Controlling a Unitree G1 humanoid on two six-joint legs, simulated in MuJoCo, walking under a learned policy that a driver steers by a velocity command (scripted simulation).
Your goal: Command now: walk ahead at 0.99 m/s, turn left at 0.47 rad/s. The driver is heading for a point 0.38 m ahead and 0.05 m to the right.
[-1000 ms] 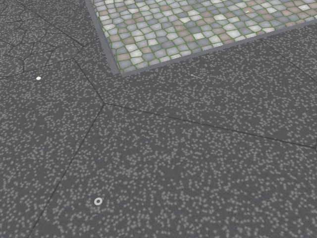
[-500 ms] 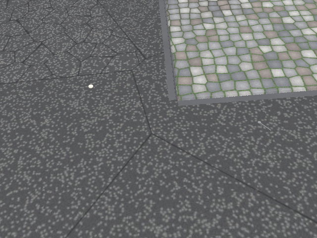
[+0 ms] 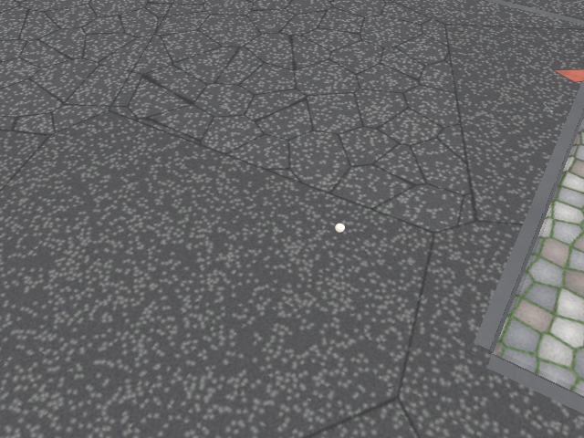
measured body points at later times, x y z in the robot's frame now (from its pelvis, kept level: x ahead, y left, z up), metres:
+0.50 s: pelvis +0.37 +0.06 +0.01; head +0.41 +0.07 +0.46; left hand +0.53 +0.33 -0.10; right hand +0.44 -0.22 -0.11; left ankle +0.40 +0.15 -0.73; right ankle +0.44 -0.09 -0.67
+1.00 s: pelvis +0.51 +0.04 +0.00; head +0.52 +0.05 +0.45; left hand +0.65 +0.28 -0.12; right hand +0.58 -0.22 -0.14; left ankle +0.45 +0.16 -0.73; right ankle +0.58 -0.07 -0.73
